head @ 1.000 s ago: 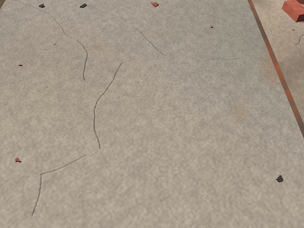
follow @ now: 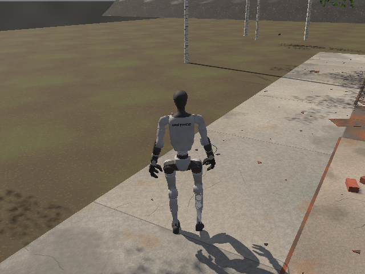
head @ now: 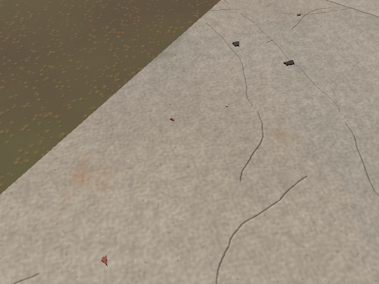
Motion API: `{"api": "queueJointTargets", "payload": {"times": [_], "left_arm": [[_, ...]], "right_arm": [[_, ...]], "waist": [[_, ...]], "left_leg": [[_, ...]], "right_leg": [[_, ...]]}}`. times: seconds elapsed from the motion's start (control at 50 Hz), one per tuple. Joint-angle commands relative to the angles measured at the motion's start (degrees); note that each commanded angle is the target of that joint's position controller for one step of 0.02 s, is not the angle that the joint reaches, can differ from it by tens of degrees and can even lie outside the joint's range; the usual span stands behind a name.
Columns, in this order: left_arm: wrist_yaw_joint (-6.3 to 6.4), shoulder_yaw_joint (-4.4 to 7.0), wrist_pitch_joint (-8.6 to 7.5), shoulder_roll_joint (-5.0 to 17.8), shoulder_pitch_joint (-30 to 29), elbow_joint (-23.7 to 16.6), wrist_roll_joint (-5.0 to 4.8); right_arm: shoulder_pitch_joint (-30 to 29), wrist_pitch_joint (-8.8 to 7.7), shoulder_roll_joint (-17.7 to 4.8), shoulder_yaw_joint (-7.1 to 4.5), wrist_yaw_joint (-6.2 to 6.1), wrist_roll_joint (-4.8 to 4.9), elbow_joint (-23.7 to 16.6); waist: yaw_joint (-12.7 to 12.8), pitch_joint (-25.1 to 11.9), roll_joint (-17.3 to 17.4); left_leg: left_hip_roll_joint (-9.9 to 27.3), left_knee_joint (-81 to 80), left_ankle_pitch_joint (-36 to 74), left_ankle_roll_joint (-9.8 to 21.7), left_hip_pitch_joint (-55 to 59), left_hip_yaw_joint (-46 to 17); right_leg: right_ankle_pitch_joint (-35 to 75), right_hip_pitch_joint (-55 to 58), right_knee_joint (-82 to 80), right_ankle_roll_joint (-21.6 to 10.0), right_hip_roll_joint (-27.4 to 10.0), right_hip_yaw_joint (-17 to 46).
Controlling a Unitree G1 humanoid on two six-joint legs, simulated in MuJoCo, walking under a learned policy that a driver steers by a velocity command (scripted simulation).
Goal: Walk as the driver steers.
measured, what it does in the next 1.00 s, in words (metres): walks ahead, turning right: right foot, then left foot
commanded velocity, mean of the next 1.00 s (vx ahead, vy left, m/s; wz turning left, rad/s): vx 0.32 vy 0.00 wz -0.44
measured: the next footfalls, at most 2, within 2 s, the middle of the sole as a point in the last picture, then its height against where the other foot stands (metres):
right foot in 0.40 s outside the picture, level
left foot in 0.92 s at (204, 256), level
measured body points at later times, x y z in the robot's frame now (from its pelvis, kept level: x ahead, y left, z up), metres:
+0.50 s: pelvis +0.27 -0.06 -0.02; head +0.30 -0.07 +0.43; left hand +0.46 +0.17 -0.13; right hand +0.25 -0.32 -0.15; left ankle +0.13 +0.08 -0.63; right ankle +0.32 -0.12 -0.74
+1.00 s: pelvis +0.43 -0.06 -0.01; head +0.47 -0.06 +0.44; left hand +0.66 +0.15 -0.14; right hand +0.43 -0.37 -0.10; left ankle +0.53 -0.01 -0.74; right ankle +0.32 -0.11 -0.70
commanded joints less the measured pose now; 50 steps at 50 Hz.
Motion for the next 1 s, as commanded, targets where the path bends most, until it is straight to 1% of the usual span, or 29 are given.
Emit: {"api": "queueJointTargets", "payload": {"times": [0.02, 0.06, 0.14, 0.22, 0.28, 0.3, 0.34, 0.36, 0.38, 0.4, 0.42, 0.44, 0.46, 0.48, 0.5, 0.52, 0.54, 0.58, 0.62, 0.72, 0.8, 0.86, 0.88, 0.9, 0.92, 0.94, 0.96, 0.98, 1.0], "left_arm": [[-0.84, 1.3, 1.07, 4.3, 5.3, -1.0, 0.6], [-1.28, 1.42, 1.46, 3.7, 1.8, -1.7, 0.4], [-1.25, 1.69, 1.45, 3.8, -5.2, -3.4, 0.3], [-1.81, 0.82, 1.0, 2.5, -11.5, -5.4, 0.68], [-2.36, 0.21, 0.73, 2.0, -16.3, -7.8, 0.91], [-2.43, 0.2, 0.68, 2.1, -16.5, -8.2, 0.89], [-2.12, 0.56, 0.77, 3.0, -13.6, -8.0, 0.9], [-1.83, 0.95, 0.77, 3.7, -10.1, -7.2, 1.01], [-1.55, 1.64, 0.52, 5.0, -4.3, -5.7, 1.16], [-1.1, 2.73, 0.05, 7.0, 4.0, -3.3, 1.77], [-0.1, 4.84, 0.2, 13.4, 10.7, -2.3, 2.17], [-0.09, 5.74, 0.64, 17.3, 6.3, -3.6, 0.82], [-0.02, 5.76, 0.87, 16.0, 4.9, -3.6, -1.22], [0.48, 4.92, 0.79, 13.0, 2.2, -3.7, -1.16], [0.63, 4.05, 0.76, 9.8, 0.0, -3.7, -1.06], [0.81, 3.49, 0.66, 8.1, -1.9, -3.9, -1.4], [0.84, 3.1, 0.53, 7.4, -3.3, -4.4, -1.38], [0.57, 3.36, -0.11, 9.1, -2.6, -4.2, -1.07], [0.61, 3.76, -0.06, 10.6, -1.8, -4.4, -0.85], [1.38, 3.88, 1.67, 10.7, 1.0, -4.8, -1.01], [1.87, 4.26, 2.89, 11.4, 2.3, -5.5, -0.24], [1.97, 4.56, 3.53, 12.0, 0.6, -6.6, 0.2], [1.96, 4.61, 3.61, 12.2, -1.0, -7.2, 0.12], [1.91, 4.59, 3.58, 12.2, -3.4, -7.9, -0.34], [1.87, 4.25, 3.23, 11.3, -5.5, -9.0, -1.19], [1.88, 3.03, 2.88, 6.8, -1.9, -10.4, -1.69], [2.29, 3.72, 3.79, 8.3, 4.4, -10.0, -1.11], [2.43, 4.14, 4.47, 11.0, 5.4, -8.0, 1.03], [1.95, 4.3, 4.98, 11.2, 2.2, -7.5, 1.01]], "right_arm": [[4.0, -1.96, -6.0, -1.48, -0.41, 0.54, -0.9], [5.5, -2.63, -7.0, -1.78, -0.5, 0.54, 0.3], [8.3, -3.2, -6.3, -1.43, -0.64, 0.39, 2.0], [9.6, -3.6, -6.1, -1.04, -1.19, 0.42, 3.3], [12.7, -3.25, -6.7, -0.95, -1.91, 0.28, 5.2], [12.8, -3.07, -7.2, -0.98, -2.12, 0.14, 5.6], [12.0, -2.7, -8.9, -1.22, -2.57, -0.07, 5.8], [11.5, -2.34, -9.9, -1.42, -2.8, -0.26, 5.8], [10.9, -1.81, -10.7, -1.66, -2.87, -0.47, 5.6], [9.8, -1.51, -11.2, -1.73, -2.81, -0.12, 4.9], [9.9, -1.94, -8.5, -0.98, -2.34, 0.73, 2.2], [10.4, -2.49, -5.8, -0.82, -1.44, 1.26, -1.1], [6.1, -2.77, -7.6, -0.86, -1.34, 0.26, -1.6], [4.6, -3.28, -6.7, -0.42, -1.37, 0.94, -2.4], [5.0, -3.24, -6.5, -0.46, -1.6, 0.84, -2.0], [4.7, -2.28, -6.6, -0.55, -1.69, -0.12, -2.3], [6.1, -0.99, -6.2, -0.46, -1.57, -0.77, -2.2], [6.9, 0.86, -5.3, -0.32, -1.44, -0.94, -2.7], [5.8, 1.52, -4.9, -0.18, -1.46, -0.64, -3.6], [-1.9, 2.11, -5.8, 0.02, -1.62, -0.18, -6.7], [-5.9, 1.95, -7.0, 0.15, -2.02, 0.39, -8.4], [-4.8, 1.34, -8.1, 0.1, -2.48, 0.89, -8.6], [-3.0, 1.07, -8.5, 0.03, -2.63, 1.05, -8.3], [-0.2, 0.65, -8.6, -0.03, -2.87, 0.88, -7.8], [3.4, -0.04, -9.7, -0.34, -3.38, 0.16, -7.2], [5.5, -0.13, -14.8, -1.27, -4.17, -0.28, -7.8], [4.7, 1.24, -16.0, -1.55, -3.61, 1.01, -8.1], [4.9, 1.98, -12.9, -1.16, -3.28, 1.51, -8.4], [2.5, 2.28, -9.5, -0.33, -3.39, 1.31, -9.1]], "waist": [[-0.2, -4.2, 4.9], [-0.6, -1.4, 4.9], [-2.3, 1.9, 4.1], [-3.7, 3.2, 4.4], [-5.2, 4.2, 4.2], [-4.9, 3.7, 4.5], [-3.1, 0.8, 6.2], [-1.5, -1.5, 7.1], [1.0, -5.0, 7.2], [5.3, -9.5, 5.4], [7.4, -15.5, -2.2], [2.5, -18.8, -12.6], [3.6, -15.9, -2.3], [1.9, -9.3, 0.3], [-0.6, -4.6, 4.2], [-2.2, -2.8, 4.3], [-3.5, -3.2, 3.0], [-4.4, -4.8, 1.4], [-4.2, -6.2, 0.2], [-0.9, -7.2, -3.1], [1.0, -5.8, -3.6], [0.3, -4.7, -4.4], [-0.9, -4.4, -4.9], [-3.1, -4.2, -4.8], [-5.1, -5.4, -2.7], [-3.3, -10.6, 9.8], [-0.6, -13.4, 17.9], [-0.4, -11.8, 10.3], [-0.7, -8.7, 7.0]], "left_leg": [[15.1, -14.5, 18.1, 6.5, 8.5, -11.9], [15.1, -17.5, 14.8, 6.2, 7.6, -9.2], [15.0, -19.4, 15.0, 4.8, 10.6, -4.5], [14.8, -19.2, 21.1, 3.3, 13.7, 1.0], [16.0, -16.5, 29.1, 2.4, 19.2, 3.6], [16.4, -14.4, 34.6, 1.8, 20.9, 4.5], [16.9, -6.8, 53.5, 0.8, 23.6, 6.4], [17.1, -0.5, 61.1, 0.6, 24.4, 7.1], [17.2, 8.8, 62.3, 0.7, 23.3, 7.6], [16.0, 21.9, 53.3, -0.1, 16.8, 8.5], [11.8, 42.1, 29.5, -2.0, 0.8, 9.5], [-1.9, 60.5, -19.7, -4.7, -20.0, 2.3], [2.7, 61.5, -15.4, -4.3, -24.3, -7.1], [5.1, 58.3, -11.5, -4.6, -24.4, -6.7], [6.8, 52.8, -10.4, -5.0, -21.9, -6.2], [7.7, 48.8, -10.4, -5.9, -19.6, -6.2], [7.8, 46.1, -10.1, -6.7, -16.4, -6.0], [6.8, 41.8, -9.1, -8.0, -14.6, -4.7], [6.3, 37.2, -6.3, -8.7, -15.1, -3.9], [5.5, 27.3, 0.7, -8.9, -16.9, -4.4], [4.2, 21.6, -1.7, -8.2, -17.8, -6.0], [2.7, 14.7, -5.5, -6.7, -13.7, -7.4], [2.2, 10.5, -5.5, -6.0, -10.0, -7.7], [1.8, 3.1, -1.9, -5.3, -4.1, -7.5], [5.2, -3.9, 6.9, -3.9, 5.0, -10.1], [21.1, -4.1, 26.1, 0.3, 14.9, -22.9], [29.9, -4.4, 43.1, 9.2, 16.3, -35.7], [29.6, -3.2, 41.6, 11.3, 14.6, -33.3], [26.0, -4.0, 33.7, 10.2, 10.8, -27.0]], "right_leg": [[3.9, -6.7, -0.4, 0.1, -1.1, 2.6], [8.0, -10.3, -2.3, 0.4, -0.9, 3.8], [15.8, -17.0, -9.3, 0.6, 0.4, 5.6], [21.7, -16.0, -19.6, -0.3, 1.3, 1.5], [20.0, -15.5, -26.2, -2.2, 2.3, -2.3], [18.0, -14.1, -27.9, -3.2, 3.2, -3.5], [12.4, -8.6, -29.1, -5.6, 6.7, -6.3], [9.1, -4.6, -29.2, -7.1, 8.8, -7.3], [7.0, 1.7, -30.8, -8.6, 10.5, -7.1], [8.7, 14.0, -35.5, -10.7, 10.5, -4.3], [4.6, 29.6, -37.3, -16.1, -2.2, 13.4], [21.2, 39.9, -44.5, -24.8, -15.7, 44.6], [30.9, 37.3, -44.4, -24.3, -14.4, 37.9], [41.0, 29.9, -44.1, -22.4, -13.4, 29.7], [47.6, 22.5, -44.8, -19.3, -10.2, 23.6], [49.6, 17.9, -45.7, -17.2, -7.1, 19.6], [51.3, 14.6, -46.5, -16.1, -5.2, 16.7], [58.5, 12.8, -46.0, -15.4, -3.1, 14.1], [60.8, 12.8, -45.2, -14.1, -1.4, 12.8], [55.1, 15.8, -42.5, -10.0, 0.4, 15.1], [51.7, 19.6, -39.7, -10.4, -1.4, 20.8], [49.9, 20.0, -36.5, -9.7, -1.6, 25.5], [46.9, 18.8, -35.6, -8.7, -0.9, 26.9], [42.6, 16.3, -33.5, -6.8, 1.0, 27.3], [37.0, 11.7, -28.6, -4.1, 3.8, 26.3], [13.9, 5.9, -14.6, -1.1, 9.2, 17.4], [-22.4, -2.5, -6.2, 0.0, 18.1, 8.6], [-19.9, -4.0, 2.9, 0.6, 13.1, 8.1], [-14.8, -4.6, 5.2, 1.1, 11.5, 7.9]]}}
